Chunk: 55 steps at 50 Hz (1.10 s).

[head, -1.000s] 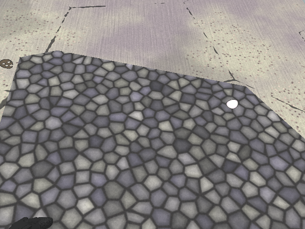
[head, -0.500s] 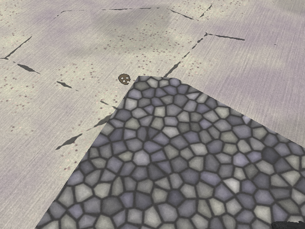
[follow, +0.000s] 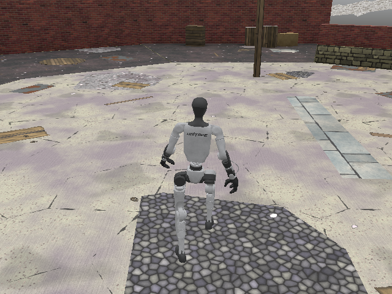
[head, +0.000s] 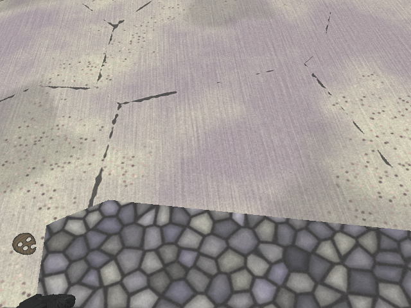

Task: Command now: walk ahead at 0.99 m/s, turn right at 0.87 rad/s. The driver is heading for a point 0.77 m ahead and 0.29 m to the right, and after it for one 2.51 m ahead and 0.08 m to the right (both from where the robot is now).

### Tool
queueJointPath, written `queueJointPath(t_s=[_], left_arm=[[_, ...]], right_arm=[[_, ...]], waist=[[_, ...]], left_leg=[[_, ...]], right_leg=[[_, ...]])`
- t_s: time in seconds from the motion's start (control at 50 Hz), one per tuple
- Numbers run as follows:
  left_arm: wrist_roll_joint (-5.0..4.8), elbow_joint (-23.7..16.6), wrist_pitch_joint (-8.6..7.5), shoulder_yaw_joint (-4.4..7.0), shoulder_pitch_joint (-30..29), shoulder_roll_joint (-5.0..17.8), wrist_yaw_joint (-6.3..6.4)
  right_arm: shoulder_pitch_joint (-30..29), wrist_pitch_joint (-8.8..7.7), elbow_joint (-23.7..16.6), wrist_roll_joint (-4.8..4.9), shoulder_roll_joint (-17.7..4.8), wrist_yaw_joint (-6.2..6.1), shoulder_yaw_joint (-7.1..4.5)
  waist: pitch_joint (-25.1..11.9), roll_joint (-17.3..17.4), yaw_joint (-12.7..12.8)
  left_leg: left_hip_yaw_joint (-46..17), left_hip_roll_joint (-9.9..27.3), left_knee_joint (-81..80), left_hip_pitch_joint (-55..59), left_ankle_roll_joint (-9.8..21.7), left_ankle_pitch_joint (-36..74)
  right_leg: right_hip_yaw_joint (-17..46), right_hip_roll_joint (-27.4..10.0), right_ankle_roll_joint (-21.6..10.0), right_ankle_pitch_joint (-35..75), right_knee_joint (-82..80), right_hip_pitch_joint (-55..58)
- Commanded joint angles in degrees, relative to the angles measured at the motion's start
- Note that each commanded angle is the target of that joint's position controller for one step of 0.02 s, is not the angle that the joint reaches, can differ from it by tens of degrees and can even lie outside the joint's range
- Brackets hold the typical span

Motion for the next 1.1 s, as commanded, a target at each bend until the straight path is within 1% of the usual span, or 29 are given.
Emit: queueJointPath(t_s=[0.02,0.08,0.12,0.14,0.16,0.18,0.2,0.22,0.28,0.36,0.42,0.52,0.56,0.58,0.6,0.62,0.64,0.66,0.68,0.7,0.78,0.84,0.88,0.92,1.0,1.04,1.06,1.08,1.1], left_arm=[[0.19,-3.08,-0.66,-0.82,-1.45,-0.05,-2.01],[-1.29,-2.71,-0.19,1.62,4.70,5.51,-1.95],[-1.17,2.93,1.29,5.45,27.22,12.54,-0.99],[-1.79,4.94,2.18,6.70,30.75,14.95,0.23],[0.02,1.31,0.86,5.01,21.09,17.83,-0.16],[0.95,-2.07,-0.73,4.19,19.68,12.37,-0.58],[1.60,-1.37,-2.45,3.89,19.78,10.40,-0.71],[1.52,-0.83,-3.74,3.43,17.40,8.97,-1.04],[1.61,-2.03,-4.42,2.53,10.49,6.64,0.04],[0.15,0.27,-3.95,1.87,13.73,5.06,2.52],[-0.21,2.17,-2.86,2.33,16.52,5.78,3.06],[-1.01,4.55,-2.25,2.93,17.20,4.82,3.94],[0.73,3.99,-1.59,3.17,14.87,5.43,3.39],[2.65,2.19,-1.43,1.79,12.63,2.33,2.66],[-0.39,0.17,-1.76,-0.75,26.00,-6.59,2.06],[-3.10,0.47,-1.45,-1.29,23.90,-1.72,2.80],[-1.87,0.14,-1.18,-0.19,16.03,3.48,3.01],[-0.41,-0.44,-1.06,0.37,11.54,5.28,2.98],[0.84,-1.79,-1.28,0.49,7.71,4.70,2.65],[0.44,-2.31,-1.07,0.55,7.46,3.58,2.06],[-0.53,-3.65,-0.38,-1.18,5.61,-2.46,1.68],[0.47,-4.97,-1.77,-1.54,1.29,-1.08,1.00],[1.85,-6.27,-3.12,-1.95,-4.56,-0.55,-0.03],[1.52,-7.96,-4.67,-2.45,-10.34,-0.90,-1.25],[0.59,-8.09,-5.93,-0.30,-9.23,3.34,-1.47],[0.24,-4.70,-5.11,2.56,7.69,8.13,0.13],[0.88,-2.08,-4.11,3.81,20.35,11.94,1.57],[2.92,-0.35,-4.54,4.34,22.64,16.58,0.90],[2.41,0.29,-4.58,3.07,22.42,10.57,0.66]], right_arm=[[-10.69,-1.34,-6.57,0.29,-8.60,-0.24,-1.12],[-10.03,0.89,-6.97,0.99,-13.76,-0.23,-2.31],[-13.79,1.89,-8.66,1.35,-14.48,-0.25,-2.50],[-15.42,0.60,-9.19,1.64,-7.57,-0.20,-0.55],[-3.27,-2.22,-12.90,0.68,2.72,0.85,2.73],[-9.12,-4.64,-15.45,2.21,-4.05,1.23,2.54],[-16.78,-5.28,-16.72,4.04,-7.14,1.00,1.51],[-18.04,-5.06,-16.30,3.04,-5.96,0.18,1.81],[-14.95,-2.69,-14.08,0.27,-5.39,-0.11,1.38],[-26.64,-1.78,-17.84,-0.97,-1.44,-0.12,2.43],[-33.05,-2.42,-20.37,-0.28,1.13,0.92,2.80],[-33.06,-3.46,-21.46,2.99,-4.35,1.30,0.13],[-18.26,-3.50,-18.74,3.63,-8.19,0.53,-2.37],[-3.66,-2.67,-16.57,3.49,-8.99,-0.30,-2.58],[0.27,-2.54,-14.76,0.27,-13.65,0.46,-2.80],[-2.17,-2.35,-15.34,-0.02,-9.27,1.46,-2.15],[-5.97,-1.85,-16.30,0.66,-4.93,0.95,-1.37],[-7.48,-1.16,-15.12,0.32,-4.33,0.68,-1.06],[-7.91,-0.78,-13.67,-0.27,-4.45,0.58,-1.02],[-8.64,-1.00,-12.47,-0.82,-3.73,0.37,-0.69],[-6.61,-2.01,-7.35,1.17,0.16,1.82,0.80],[-6.46,-1.94,-6.06,1.06,-3.53,1.63,0.39],[-4.63,-1.73,-5.66,1.83,-4.45,1.43,0.42],[-0.62,-1.75,-4.38,2.50,-6.28,1.07,0.21],[2.99,-0.08,-2.34,2.33,-9.28,0.49,0.35],[2.29,0.92,-1.64,1.03,-10.07,0.24,0.74],[2.13,0.72,-3.62,-0.75,-5.51,-0.07,2.23],[12.17,-0.60,-5.56,1.89,5.89,0.19,5.05],[5.69,-0.97,-5.90,4.85,0.20,-0.11,3.65]], waist=[[8.01,-0.54,5.54],[0.56,5.97,11.04],[-10.35,6.66,22.45],[-6.69,-6.26,22.92],[-12.28,-22.98,6.58],[-19.83,-12.60,10.93],[-8.65,-3.28,10.75],[-4.76,5.77,7.69],[0.15,4.25,2.36],[4.69,2.75,6.77],[3.39,-0.11,10.71],[2.12,-4.92,9.53],[-7.19,-5.80,0.95],[-18.34,-4.99,-5.74],[-29.39,24.23,2.51],[-25.53,27.74,1.26],[-15.89,18.28,-0.96],[-10.23,7.63,-0.67],[-5.43,3.54,-0.08],[-2.99,4.82,1.71],[2.18,4.37,4.32],[7.02,2.40,6.70],[8.10,0.68,4.76],[9.20,0.65,2.60],[3.08,7.41,5.34],[-8.47,11.87,16.38],[-18.52,6.67,20.80],[-32.70,-15.39,12.84],[-27.70,-13.68,14.79]], left_leg=[[0.15,13.93,-10.74,-12.09,7.50,28.98],[1.58,14.79,5.15,-1.89,6.51,74.65],[-0.60,14.41,34.80,-12.37,6.19,78.81],[-1.19,3.46,62.24,-28.10,2.64,30.32],[-13.68,-4.61,81.10,-51.01,1.21,-14.26],[-24.27,-3.23,79.43,-54.51,4.05,-8.55],[-23.28,-1.21,73.09,-56.89,5.40,-3.94],[-23.62,1.80,65.64,-53.22,5.99,-0.05],[-24.62,5.01,54.37,-42.40,2.95,4.61],[-19.94,3.36,33.40,-39.22,-1.28,15.94],[-17.34,-0.68,19.38,-30.95,-2.05,28.17],[-22.14,-0.09,10.87,-28.41,-1.33,25.28],[-19.98,0.33,12.67,-14.14,1.21,19.68],[-24.29,6.72,20.35,6.66,2.89,11.07],[-58.91,23.19,8.91,27.32,13.57,-16.20],[-70.92,25.24,1.40,23.44,13.29,-34.63],[-60.77,22.12,0.15,14.71,11.06,-28.82],[-51.01,19.70,0.31,6.97,9.72,-17.13],[-43.58,17.66,0.00,0.03,9.43,-7.44],[-37.94,16.62,-0.50,-4.95,9.46,-0.21],[-30.73,14.41,-5.57,-13.47,12.26,2.61],[-28.91,15.10,-9.92,-14.47,15.41,6.39],[-24.42,12.86,-12.63,-16.92,14.63,12.29],[-22.26,13.11,-14.49,-18.06,14.25,16.51],[-20.62,15.11,-5.40,-8.87,11.67,40.15],[-17.20,11.74,17.82,-15.23,8.26,52.82],[-17.52,8.90,38.24,-30.71,6.12,34.92],[-21.60,1.28,58.60,-44.80,5.16,-6.49],[-23.91,2.56,65.80,-50.70,5.66,-5.22]], right_leg=[[-2.74,0.99,-2.29,8.31,-11.37,10.71],[-9.64,9.10,-5.01,-0.26,-11.81,21.57],[-6.81,11.70,-8.98,-5.70,-12.79,50.61],[1.62,9.86,-12.04,-4.48,-19.13,60.61],[37.01,-1.09,-22.82,-19.29,-27.79,70.13],[54.80,-7.01,-24.40,-42.13,-42.12,70.07],[54.76,-7.07,-20.42,-44.85,-47.94,60.39],[50.55,-5.85,-17.58,-39.69,-47.30,52.16],[35.42,2.02,-16.37,-23.37,-45.73,34.70],[24.64,7.20,-14.52,-9.40,-46.18,26.25],[22.49,9.29,-10.46,-11.03,-44.79,23.36],[29.51,5.33,-7.89,-8.41,-36.73,36.47],[27.38,6.59,-5.19,10.12,-21.22,39.81],[24.43,7.86,-3.50,6.58,-3.46,30.04],[18.27,16.02,-0.76,-32.62,18.58,8.98],[14.12,9.24,-0.57,-27.96,26.17,0.46],[11.23,7.33,-0.24,-22.50,26.80,-1.49],[9.54,5.39,-0.10,-19.63,24.94,0.13],[9.02,3.38,-0.25,-18.10,21.92,1.59],[9.77,0.96,-0.35,-16.90,19.51,4.05],[10.24,-0.11,-1.30,-17.65,14.26,3.36],[9.79,-0.10,-0.19,-8.09,3.38,-2.40],[5.17,0.23,0.88,0.37,-6.28,2.21],[3.69,1.88,1.67,5.00,-15.40,9.79],[2.42,6.93,0.75,0.33,-24.69,22.80],[0.61,8.58,-0.98,-5.29,-23.58,47.05],[12.71,-3.35,-2.37,-13.82,-19.28,67.88],[43.55,-16.66,-10.12,-41.42,-31.18,80.43],[50.67,-15.54,-8.76,-48.55,-41.99,74.62]])
Keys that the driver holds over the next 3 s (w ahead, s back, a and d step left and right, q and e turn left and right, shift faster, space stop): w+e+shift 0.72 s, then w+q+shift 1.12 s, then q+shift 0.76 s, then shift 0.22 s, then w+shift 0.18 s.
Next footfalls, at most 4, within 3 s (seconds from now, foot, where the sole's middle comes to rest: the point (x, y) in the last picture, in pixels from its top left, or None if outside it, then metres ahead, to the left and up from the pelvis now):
0.14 right None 0.33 -0.07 -0.76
0.58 left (215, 225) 0.79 -0.04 -0.76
1.06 right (341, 187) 0.89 -0.54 -0.76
1.50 left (307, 103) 1.38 -0.54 -0.76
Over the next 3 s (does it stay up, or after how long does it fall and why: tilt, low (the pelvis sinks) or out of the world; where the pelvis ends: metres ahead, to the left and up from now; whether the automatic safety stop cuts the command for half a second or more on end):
stays up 1.84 -0.62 0.02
